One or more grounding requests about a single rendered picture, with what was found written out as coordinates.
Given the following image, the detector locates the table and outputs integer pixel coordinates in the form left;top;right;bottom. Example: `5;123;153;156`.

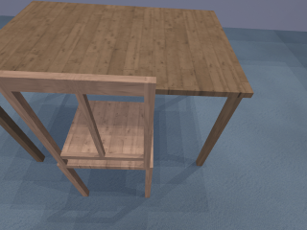
0;0;254;166

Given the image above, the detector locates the chair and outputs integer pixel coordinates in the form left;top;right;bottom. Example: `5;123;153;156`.
0;70;156;198

